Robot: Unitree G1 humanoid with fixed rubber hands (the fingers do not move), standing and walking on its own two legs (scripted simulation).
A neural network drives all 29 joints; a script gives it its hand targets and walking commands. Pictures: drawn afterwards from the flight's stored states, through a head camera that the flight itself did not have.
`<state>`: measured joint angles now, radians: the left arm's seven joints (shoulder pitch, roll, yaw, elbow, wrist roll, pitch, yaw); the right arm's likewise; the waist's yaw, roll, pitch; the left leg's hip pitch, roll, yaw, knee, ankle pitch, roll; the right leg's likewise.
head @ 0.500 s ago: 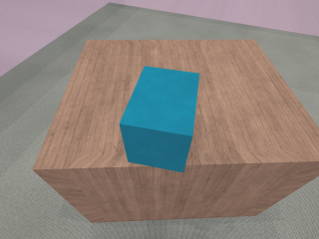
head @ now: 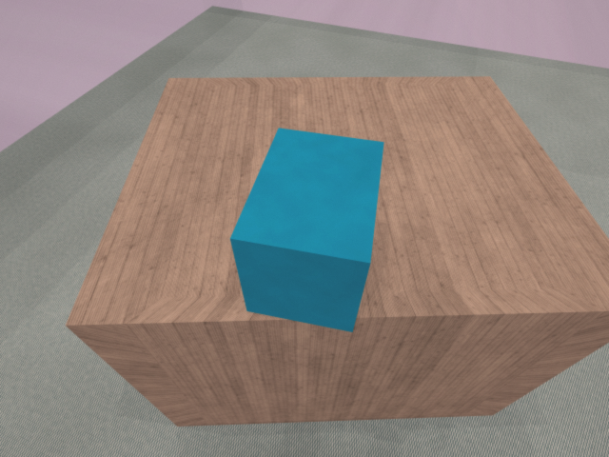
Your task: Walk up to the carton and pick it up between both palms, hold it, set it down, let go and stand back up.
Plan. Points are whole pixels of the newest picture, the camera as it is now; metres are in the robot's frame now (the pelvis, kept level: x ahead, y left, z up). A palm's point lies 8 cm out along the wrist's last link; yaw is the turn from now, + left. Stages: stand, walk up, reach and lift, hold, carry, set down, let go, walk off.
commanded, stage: stand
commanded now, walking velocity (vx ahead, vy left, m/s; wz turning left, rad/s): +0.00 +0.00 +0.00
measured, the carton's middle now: (314, 227) +0.44 +0.00 +0.02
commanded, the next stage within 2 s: none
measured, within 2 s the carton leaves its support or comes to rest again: neither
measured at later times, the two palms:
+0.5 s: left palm out of the picture -0.03 +0.22 -0.14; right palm out of the picture -0.01 -0.22 -0.15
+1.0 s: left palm out of the picture -0.03 +0.22 -0.14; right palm out of the picture -0.02 -0.22 -0.15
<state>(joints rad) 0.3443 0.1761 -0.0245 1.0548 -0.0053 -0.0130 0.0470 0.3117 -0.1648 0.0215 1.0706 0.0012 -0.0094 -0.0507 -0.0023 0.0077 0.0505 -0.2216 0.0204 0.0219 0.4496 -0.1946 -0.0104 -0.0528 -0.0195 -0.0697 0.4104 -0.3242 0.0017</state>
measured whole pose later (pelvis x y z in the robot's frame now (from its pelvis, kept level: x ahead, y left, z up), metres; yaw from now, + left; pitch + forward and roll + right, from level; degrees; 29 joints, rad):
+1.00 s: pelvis +0.00 +0.00 +0.00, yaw +1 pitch -2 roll +0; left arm 0.35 0.16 -0.03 1.09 -0.01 -0.01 0.05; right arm 0.32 -0.15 0.02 1.10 0.00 -0.01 -0.05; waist 0.00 0.00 0.05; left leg -0.23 0.02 0.01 0.45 -0.19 -0.01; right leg -0.05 -0.02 -0.08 0.41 -0.32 0.00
